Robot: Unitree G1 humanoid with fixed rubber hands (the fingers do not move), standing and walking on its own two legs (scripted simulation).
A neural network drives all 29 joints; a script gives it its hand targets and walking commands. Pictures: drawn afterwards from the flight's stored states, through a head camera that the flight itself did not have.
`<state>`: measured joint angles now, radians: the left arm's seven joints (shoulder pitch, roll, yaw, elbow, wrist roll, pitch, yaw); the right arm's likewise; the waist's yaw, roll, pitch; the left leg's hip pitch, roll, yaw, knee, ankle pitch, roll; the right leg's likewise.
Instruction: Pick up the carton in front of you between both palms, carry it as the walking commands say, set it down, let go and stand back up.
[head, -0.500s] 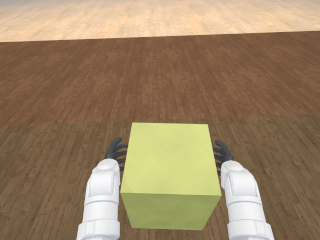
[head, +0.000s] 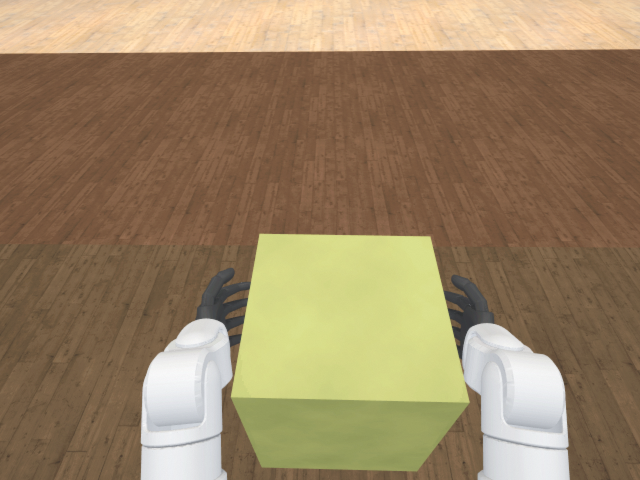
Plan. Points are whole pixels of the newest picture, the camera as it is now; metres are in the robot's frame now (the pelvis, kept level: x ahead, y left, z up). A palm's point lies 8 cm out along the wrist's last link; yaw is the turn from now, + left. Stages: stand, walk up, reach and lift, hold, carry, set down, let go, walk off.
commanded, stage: carry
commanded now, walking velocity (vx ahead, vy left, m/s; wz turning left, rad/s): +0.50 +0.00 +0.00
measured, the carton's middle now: (341, 357) +0.27 +0.00 +0.01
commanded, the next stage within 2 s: none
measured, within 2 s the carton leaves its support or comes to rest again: neither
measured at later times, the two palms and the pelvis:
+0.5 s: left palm (226, 167) +0.58 +0.19 +0.09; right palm (404, 172) +0.56 -0.11 +0.09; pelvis +0.30 +0.05 +0.01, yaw -2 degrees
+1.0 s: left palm (255, 82) +0.91 +0.18 +0.09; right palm (384, 87) +0.91 -0.12 +0.08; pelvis +0.65 +0.03 +0.00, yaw +1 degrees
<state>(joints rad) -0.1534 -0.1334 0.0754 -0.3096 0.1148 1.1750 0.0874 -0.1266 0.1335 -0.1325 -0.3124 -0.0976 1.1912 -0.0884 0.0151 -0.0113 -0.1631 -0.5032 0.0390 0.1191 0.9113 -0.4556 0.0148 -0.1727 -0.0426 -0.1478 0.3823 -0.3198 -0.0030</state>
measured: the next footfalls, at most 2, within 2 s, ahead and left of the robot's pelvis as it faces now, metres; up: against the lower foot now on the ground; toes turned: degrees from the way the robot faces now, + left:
left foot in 0.14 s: +0.23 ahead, +0.11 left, +0.00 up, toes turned +10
right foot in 0.64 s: +0.60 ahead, -0.05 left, +0.00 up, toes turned -12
